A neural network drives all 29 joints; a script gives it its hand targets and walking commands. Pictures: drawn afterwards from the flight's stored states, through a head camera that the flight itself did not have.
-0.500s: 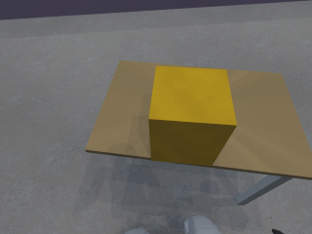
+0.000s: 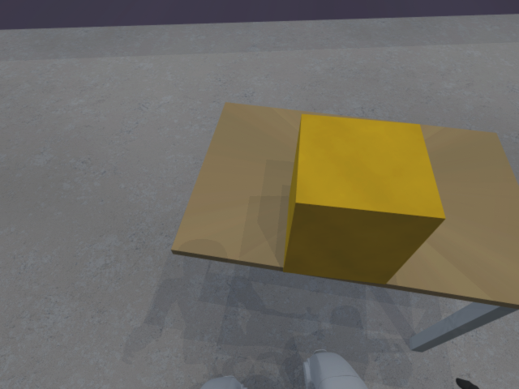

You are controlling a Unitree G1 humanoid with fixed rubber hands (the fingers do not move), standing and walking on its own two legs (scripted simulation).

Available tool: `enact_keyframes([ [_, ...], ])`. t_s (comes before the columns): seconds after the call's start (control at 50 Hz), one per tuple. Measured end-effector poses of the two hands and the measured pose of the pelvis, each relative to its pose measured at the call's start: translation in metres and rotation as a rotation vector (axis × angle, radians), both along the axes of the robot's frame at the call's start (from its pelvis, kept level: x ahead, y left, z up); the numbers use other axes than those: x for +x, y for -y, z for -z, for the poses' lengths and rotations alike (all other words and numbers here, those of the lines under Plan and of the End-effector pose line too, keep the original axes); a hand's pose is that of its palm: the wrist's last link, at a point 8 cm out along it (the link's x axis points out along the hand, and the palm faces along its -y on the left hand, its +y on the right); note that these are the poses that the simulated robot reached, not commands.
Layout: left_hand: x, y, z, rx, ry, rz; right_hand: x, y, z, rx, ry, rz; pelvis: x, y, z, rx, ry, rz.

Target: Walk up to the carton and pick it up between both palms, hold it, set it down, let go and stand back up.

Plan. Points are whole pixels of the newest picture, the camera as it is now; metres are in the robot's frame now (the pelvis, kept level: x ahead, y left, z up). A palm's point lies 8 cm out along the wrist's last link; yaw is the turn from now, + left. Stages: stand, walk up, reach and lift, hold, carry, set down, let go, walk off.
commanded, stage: walk up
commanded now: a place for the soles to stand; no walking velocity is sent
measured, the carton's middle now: (345, 204) +0.43 -0.15 -0.02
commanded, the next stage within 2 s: none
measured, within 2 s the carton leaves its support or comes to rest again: neither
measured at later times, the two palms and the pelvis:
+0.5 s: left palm out of the picture +0.07 +0.26 -0.10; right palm out of the picture +0.09 -0.36 -0.12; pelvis +0.02 -0.05 +0.00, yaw -2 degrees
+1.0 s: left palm out of the picture +0.07 +0.28 -0.11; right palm out of the picture +0.07 -0.35 -0.11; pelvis +0.01 -0.04 +0.00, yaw -3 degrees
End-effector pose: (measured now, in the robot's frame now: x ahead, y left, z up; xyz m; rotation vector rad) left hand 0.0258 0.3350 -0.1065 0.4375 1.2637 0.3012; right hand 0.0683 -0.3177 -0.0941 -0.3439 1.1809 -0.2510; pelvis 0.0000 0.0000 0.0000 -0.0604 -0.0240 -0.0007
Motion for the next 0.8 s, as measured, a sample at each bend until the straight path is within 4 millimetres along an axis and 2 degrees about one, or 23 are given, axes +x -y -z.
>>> enact_keyframes([
  [0.1, 0.006, 0.005, 0.003, -0.047, -0.034, 0.023, 0.005, -0.012, -0.006, -0.011, -0.001, 0.000, 0.008, -0.003, -0.006, -0.003, -0.024, 0.003],
  [0.2, 0.015, 0.018, 0.007, -0.068, -0.039, 0.044, 0.009, -0.009, -0.002, -0.007, 0.004, 0.010, 0.013, 0.005, -0.005, 0.011, -0.029, 0.010],
  [0.28, 0.024, 0.034, 0.006, -0.063, -0.029, 0.052, 0.009, 0.001, 0.005, 0.012, 0.001, 0.012, 0.015, 0.019, -0.003, 0.032, -0.032, 0.013],
  [0.38, 0.032, 0.058, 0.002, -0.040, 0.012, 0.055, 0.014, 0.023, 0.021, 0.041, 0.003, 0.019, 0.018, 0.042, 0.004, 0.063, -0.015, 0.017],
  [0.48, 0.040, 0.073, -0.008, -0.031, 0.052, 0.059, 0.021, 0.041, 0.022, 0.050, 0.028, 0.022, 0.016, 0.052, 0.001, 0.083, 0.006, 0.030],
  [0.58, 0.041, 0.072, -0.010, -0.035, 0.073, 0.054, 0.015, 0.054, 0.018, 0.024, 0.015, 0.022, 0.013, 0.052, 0.001, 0.083, 0.010, 0.030],
  [0.64, 0.039, 0.065, -0.007, -0.042, 0.072, 0.043, 0.009, 0.056, 0.015, 0.002, 0.005, 0.031, 0.011, 0.046, 0.002, 0.075, 0.012, 0.029],
  [0.8, 0.038, 0.048, 0.005, -0.082, 0.053, 0.044, -0.009, 0.031, 0.008, -0.012, -0.018, 0.060, 0.009, 0.024, 0.001, 0.042, 0.022, 0.037],
])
